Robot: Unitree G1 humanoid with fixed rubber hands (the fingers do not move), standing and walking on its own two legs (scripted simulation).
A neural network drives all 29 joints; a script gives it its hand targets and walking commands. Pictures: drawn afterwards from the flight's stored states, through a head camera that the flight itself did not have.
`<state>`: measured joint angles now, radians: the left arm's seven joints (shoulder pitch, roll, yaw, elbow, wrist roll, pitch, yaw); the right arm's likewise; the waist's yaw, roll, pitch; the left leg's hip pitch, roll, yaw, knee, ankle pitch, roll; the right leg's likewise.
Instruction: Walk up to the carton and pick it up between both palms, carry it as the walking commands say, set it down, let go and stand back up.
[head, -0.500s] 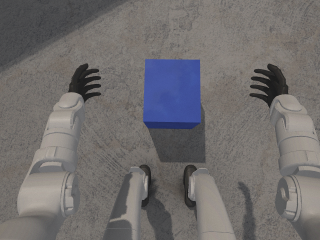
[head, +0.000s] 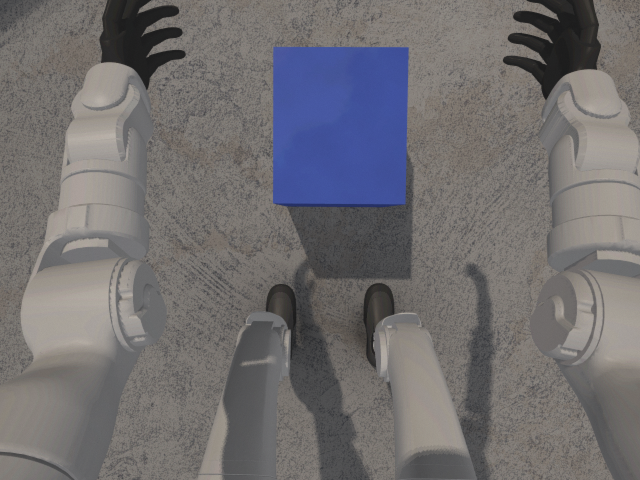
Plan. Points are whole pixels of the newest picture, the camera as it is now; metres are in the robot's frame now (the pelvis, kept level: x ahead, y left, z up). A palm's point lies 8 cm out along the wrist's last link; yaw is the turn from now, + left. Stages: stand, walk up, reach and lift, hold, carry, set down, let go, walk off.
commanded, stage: reach and lift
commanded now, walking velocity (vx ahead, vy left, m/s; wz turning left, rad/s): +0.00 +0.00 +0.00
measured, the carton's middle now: (337, 140) +0.53 -0.01 -0.53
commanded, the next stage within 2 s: none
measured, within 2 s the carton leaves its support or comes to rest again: neither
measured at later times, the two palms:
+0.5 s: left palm (182, 103) +0.52 +0.21 -0.24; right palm (503, 113) +0.51 -0.22 -0.23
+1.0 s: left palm (215, 127) +0.52 +0.21 -0.38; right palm (459, 136) +0.51 -0.21 -0.38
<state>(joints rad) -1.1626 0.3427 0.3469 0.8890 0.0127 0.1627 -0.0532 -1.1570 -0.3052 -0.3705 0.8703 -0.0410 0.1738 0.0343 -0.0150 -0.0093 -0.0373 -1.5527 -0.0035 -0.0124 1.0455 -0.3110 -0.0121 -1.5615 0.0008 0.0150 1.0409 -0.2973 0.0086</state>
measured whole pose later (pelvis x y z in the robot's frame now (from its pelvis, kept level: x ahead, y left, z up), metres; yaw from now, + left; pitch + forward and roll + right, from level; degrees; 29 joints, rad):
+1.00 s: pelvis -0.04 +0.00 -0.23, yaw +0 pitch +44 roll +0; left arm -1.43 0.44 0.17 1.04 -0.12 0.16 0.04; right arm -1.40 -0.38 -0.24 1.02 0.11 0.15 -0.06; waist -0.03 0.00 0.20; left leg -2.21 -0.03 -0.02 2.01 -0.57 -0.02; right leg -2.21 0.02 0.03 2.00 -0.56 0.03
